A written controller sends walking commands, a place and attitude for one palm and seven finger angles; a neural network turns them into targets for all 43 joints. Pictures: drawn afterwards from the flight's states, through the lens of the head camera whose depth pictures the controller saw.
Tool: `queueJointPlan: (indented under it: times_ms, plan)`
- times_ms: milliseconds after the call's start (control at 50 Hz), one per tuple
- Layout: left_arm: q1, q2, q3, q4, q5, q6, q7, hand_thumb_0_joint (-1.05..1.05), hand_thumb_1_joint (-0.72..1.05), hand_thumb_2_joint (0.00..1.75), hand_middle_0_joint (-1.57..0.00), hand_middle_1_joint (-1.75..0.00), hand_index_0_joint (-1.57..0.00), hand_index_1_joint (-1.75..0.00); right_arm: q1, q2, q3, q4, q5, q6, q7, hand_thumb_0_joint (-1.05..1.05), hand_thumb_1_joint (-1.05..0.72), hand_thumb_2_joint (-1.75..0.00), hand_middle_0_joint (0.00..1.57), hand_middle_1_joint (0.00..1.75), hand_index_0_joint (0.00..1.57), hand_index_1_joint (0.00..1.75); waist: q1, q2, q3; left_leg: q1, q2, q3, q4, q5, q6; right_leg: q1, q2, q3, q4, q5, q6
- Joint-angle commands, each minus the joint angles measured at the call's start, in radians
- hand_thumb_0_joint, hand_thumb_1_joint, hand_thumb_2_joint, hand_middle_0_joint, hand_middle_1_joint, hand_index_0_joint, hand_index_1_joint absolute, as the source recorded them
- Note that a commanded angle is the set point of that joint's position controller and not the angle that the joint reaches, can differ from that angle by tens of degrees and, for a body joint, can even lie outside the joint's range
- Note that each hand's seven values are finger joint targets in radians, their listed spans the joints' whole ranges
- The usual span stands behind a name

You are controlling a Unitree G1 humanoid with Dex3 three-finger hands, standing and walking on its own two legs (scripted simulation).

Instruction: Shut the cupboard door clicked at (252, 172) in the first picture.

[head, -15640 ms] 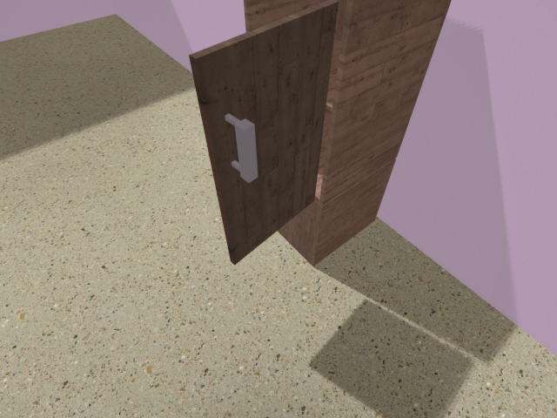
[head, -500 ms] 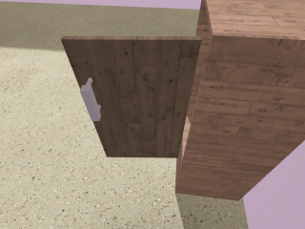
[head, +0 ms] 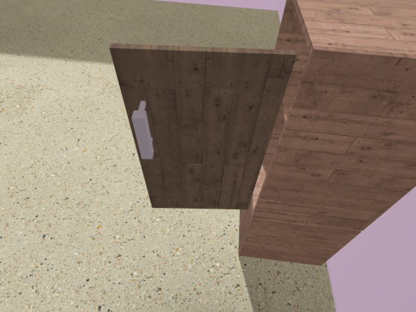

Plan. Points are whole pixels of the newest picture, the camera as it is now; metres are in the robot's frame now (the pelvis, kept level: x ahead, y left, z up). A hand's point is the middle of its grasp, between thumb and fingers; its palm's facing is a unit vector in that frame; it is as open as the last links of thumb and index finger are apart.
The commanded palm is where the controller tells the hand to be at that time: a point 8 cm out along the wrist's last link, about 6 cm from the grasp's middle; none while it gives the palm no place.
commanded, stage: come to a stop and stand still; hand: left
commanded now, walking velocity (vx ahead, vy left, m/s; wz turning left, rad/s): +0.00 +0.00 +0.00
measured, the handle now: (145, 130) +0.48 +0.18 +0.07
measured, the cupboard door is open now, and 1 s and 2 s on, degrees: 96 96 96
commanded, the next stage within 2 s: look again from close up in 0.36 s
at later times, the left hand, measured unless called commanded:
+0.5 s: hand out of the picture +0.02 +0.19 -0.18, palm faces +0.00 -0.98 -0.20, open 7.4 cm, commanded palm none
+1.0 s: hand out of the picture +0.05 +0.20 -0.17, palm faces -0.01 -0.98 -0.21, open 7.4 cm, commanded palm none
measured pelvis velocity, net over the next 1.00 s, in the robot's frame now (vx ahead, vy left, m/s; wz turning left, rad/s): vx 0.03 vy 0.02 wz -0.01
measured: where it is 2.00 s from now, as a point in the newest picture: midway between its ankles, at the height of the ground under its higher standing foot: outside the picture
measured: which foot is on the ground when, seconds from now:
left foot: down 0.00-1.00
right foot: down 0.00-1.00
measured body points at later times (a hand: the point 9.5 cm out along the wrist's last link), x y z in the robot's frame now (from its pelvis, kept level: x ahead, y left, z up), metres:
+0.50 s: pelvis +0.02 +0.02 +0.00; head +0.03 +0.03 +0.45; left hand +0.02 +0.25 -0.16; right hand +0.07 -0.22 -0.15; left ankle +0.02 +0.08 -0.74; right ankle +0.03 -0.14 -0.74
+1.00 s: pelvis +0.03 +0.02 +0.01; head +0.05 +0.03 +0.45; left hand +0.05 +0.25 -0.16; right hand +0.04 -0.22 -0.15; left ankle +0.02 +0.08 -0.74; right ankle +0.03 -0.14 -0.74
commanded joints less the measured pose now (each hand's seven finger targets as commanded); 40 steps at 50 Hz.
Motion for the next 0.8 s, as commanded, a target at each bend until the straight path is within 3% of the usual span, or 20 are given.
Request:
queueJointPlan:
  times_ms: [0,80,300,420,780]
  plan:
    - [0.044,0.092,0.013,-0.034,-0.003,-0.021,0.003,0.0,0.9,0.9,-0.2,-0.3,-0.2,-0.3,-0.013,-0.143,-0.026,-0.05,0.002,-0.03,-0.006,0.0,-0.9,-0.9,0.2,0.3,0.2,0.3,0.009,0.018,-0.014,-0.046,0.134,-0.155,-0.182,-0.059,-0.006,0.04,-0.059,0.061,-0.066,-0.023,-0.042]
    - [0.054,0.09,0.01,-0.011,-0.002,-0.022,0.005,0.0,0.9,0.9,-0.2,-0.3,-0.2,-0.3,-0.019,-0.146,-0.024,-0.032,0.005,-0.034,-0.007,0.0,-0.9,-0.9,0.2,0.3,0.2,0.3,0.007,0.032,-0.028,-0.007,0.138,-0.151,-0.183,0.009,-0.005,0.048,-0.062,0.059,-0.062,0.021,-0.037]
    - [0.066,0.084,0.004,0.032,0.002,-0.02,0.008,0.0,0.9,0.9,-0.2,-0.3,-0.2,-0.3,-0.053,-0.152,-0.021,-0.002,0.009,-0.033,-0.008,0.0,-0.9,-0.9,0.2,0.3,0.2,0.3,0.01,0.026,0.015,0.006,0.137,-0.156,-0.222,-0.013,-0.011,0.047,-0.067,0.057,-0.079,0.028,-0.026]
    - [0.06,0.086,0.006,0.039,-0.001,-0.024,0.01,0.0,0.9,0.9,-0.2,-0.3,-0.2,-0.3,-0.055,-0.15,-0.019,0.01,0.01,-0.038,-0.01,0.0,-0.9,-0.9,0.2,0.3,0.2,0.3,0.009,0.003,-0.016,0.053,0.129,-0.134,-0.185,0.118,-0.013,0.067,-0.078,0.066,-0.08,0.088,-0.027]
    - [0.031,0.085,0.008,0.051,-0.005,-0.019,0.01,0.0,0.9,0.9,-0.2,-0.3,-0.2,-0.3,-0.045,-0.143,-0.014,0.048,0.01,-0.038,-0.012,0.0,-0.9,-0.9,0.2,0.3,0.2,0.3,0.014,0.006,-0.002,0.064,0.13,-0.134,-0.203,0.15,-0.02,0.095,-0.082,0.064,-0.094,0.091,-0.025]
